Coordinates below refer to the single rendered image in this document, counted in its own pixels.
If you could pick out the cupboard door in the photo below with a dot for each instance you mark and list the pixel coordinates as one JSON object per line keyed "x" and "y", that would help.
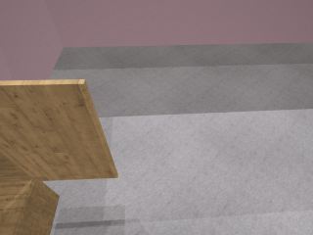
{"x": 50, "y": 130}

